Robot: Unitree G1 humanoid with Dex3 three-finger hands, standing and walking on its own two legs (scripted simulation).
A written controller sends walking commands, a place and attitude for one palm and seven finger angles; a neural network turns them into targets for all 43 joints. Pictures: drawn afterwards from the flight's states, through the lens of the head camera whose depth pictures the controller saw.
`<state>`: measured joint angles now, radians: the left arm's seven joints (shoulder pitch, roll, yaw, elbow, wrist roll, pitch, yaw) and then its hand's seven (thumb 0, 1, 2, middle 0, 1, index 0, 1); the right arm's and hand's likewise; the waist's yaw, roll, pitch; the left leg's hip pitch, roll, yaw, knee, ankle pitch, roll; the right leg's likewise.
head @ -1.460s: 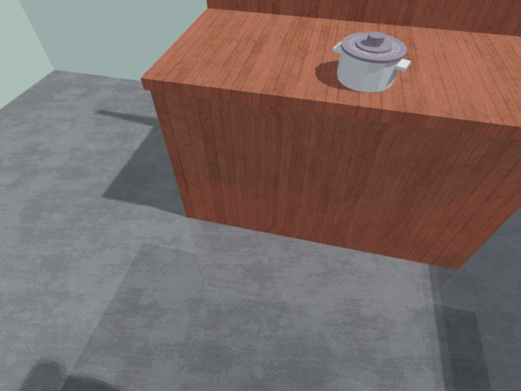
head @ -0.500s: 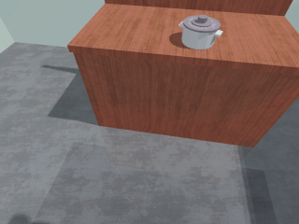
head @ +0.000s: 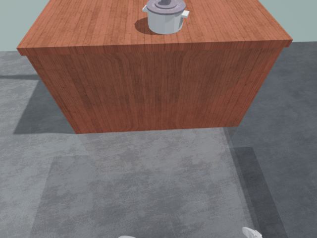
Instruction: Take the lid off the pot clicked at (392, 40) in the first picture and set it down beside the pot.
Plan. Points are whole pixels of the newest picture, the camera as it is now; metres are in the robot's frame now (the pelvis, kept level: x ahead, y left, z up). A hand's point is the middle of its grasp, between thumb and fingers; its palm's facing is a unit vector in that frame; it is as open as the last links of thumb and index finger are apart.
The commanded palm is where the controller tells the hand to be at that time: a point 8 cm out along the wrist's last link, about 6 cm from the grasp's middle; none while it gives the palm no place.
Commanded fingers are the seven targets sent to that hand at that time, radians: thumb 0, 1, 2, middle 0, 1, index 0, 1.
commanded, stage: walk to a spot facing it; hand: left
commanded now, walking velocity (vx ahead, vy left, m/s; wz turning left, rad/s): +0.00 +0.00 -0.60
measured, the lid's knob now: out of the picture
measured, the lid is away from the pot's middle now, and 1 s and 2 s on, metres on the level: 0.00 0.00 0.00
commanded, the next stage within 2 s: turn to face it in 1.10 s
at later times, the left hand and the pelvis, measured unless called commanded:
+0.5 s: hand (112, 230) +0.15 +0.15 -0.16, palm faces -0.29 -0.92 -0.26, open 7.4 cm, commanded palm none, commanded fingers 0.00 0.90 0.90 -0.20 -0.30 -0.20 -0.30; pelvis +0.01 -0.02 -0.01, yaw -19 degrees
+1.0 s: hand (148, 167) +0.35 +0.08 -0.16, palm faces -0.51 -0.84 -0.19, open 7.4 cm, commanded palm none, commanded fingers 0.00 0.90 0.90 -0.20 -0.30 -0.20 -0.30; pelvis +0.19 -0.06 +0.00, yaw -35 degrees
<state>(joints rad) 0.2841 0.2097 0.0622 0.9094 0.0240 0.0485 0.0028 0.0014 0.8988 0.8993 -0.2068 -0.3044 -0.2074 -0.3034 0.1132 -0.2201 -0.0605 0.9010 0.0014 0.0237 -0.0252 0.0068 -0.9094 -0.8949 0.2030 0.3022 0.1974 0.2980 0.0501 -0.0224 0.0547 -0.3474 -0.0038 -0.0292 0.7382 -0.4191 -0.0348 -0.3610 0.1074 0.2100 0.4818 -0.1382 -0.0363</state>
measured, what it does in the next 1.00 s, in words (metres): walks ahead, turning right: left foot, then right foot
